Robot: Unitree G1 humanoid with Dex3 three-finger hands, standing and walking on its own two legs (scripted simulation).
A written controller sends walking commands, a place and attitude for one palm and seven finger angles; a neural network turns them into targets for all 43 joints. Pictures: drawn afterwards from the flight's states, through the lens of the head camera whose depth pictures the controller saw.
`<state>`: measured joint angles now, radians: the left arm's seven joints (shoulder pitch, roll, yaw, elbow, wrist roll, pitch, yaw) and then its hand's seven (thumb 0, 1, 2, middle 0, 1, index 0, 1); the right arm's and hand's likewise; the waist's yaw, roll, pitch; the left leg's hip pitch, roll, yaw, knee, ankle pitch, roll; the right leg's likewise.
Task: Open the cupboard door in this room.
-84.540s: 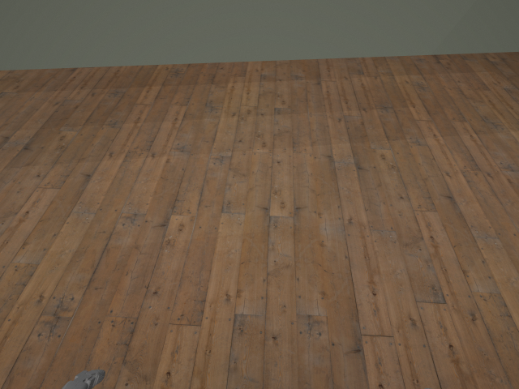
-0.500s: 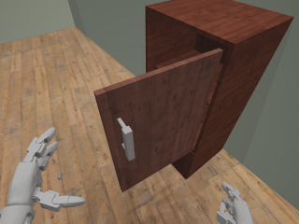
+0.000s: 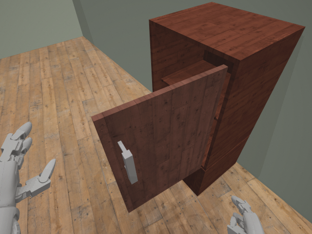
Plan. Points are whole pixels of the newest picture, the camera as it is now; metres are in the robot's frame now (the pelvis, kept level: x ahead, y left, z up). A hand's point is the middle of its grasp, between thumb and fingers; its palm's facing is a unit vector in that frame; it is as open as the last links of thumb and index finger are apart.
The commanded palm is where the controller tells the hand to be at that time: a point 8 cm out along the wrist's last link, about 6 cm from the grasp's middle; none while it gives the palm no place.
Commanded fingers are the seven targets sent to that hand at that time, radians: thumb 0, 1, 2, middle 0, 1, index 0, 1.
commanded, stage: draw the hand back to the body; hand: left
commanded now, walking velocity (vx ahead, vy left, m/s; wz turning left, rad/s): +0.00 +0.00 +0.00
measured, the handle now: (127, 162) +0.30 +0.12 +0.01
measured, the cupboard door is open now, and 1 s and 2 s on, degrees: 84 84 84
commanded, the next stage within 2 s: step back with the hand held close in 0.44 s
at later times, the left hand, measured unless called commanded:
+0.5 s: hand (47, 175) +0.18 +0.24 +0.15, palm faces +0.44 -0.80 -0.41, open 7.4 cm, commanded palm +0.13 +0.27 +0.16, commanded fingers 0.00 0.90 0.90 -0.20 -0.30 -0.20 -0.30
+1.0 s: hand (17, 196) +0.14 +0.27 +0.15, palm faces +0.34 -0.80 -0.50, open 7.4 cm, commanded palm +0.08 +0.31 +0.17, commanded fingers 0.00 0.90 0.90 -0.20 -0.30 -0.20 -0.30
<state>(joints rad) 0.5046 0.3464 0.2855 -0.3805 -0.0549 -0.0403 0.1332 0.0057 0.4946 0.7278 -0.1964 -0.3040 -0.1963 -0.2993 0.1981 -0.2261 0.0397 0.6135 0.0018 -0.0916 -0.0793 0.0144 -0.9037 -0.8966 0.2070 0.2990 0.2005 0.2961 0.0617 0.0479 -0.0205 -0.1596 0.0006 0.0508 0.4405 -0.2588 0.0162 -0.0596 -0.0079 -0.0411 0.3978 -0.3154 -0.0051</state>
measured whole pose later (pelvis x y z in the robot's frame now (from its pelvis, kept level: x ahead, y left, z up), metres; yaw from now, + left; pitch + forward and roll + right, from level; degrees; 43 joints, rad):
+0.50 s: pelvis +0.00 -0.03 +0.00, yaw +0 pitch -3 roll +0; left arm 0.49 0.34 0.31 -0.36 -0.07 -0.06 0.12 0.02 0.89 0.90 -0.21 -0.30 -0.21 -0.30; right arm 0.18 -0.23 0.01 0.64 0.00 -0.07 -0.09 0.01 -0.91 -0.90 0.21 0.30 0.20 0.30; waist 0.07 0.06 0.00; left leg -0.11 0.04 0.04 0.40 -0.23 -0.02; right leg -0.01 0.03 -0.05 0.36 -0.29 -0.04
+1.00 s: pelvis -0.07 +0.01 +0.00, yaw -1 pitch +0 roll -1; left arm 0.57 0.45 0.38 -0.49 -0.07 -0.11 0.14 0.02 0.89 0.90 -0.22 -0.30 -0.22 -0.30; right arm 0.17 -0.23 -0.01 0.56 0.02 0.04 -0.10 0.01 -0.91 -0.90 0.21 0.30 0.20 0.30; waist 0.00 0.02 0.04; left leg -0.29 0.02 0.06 0.45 -0.16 0.03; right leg -0.19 0.01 -0.03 0.41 -0.21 0.00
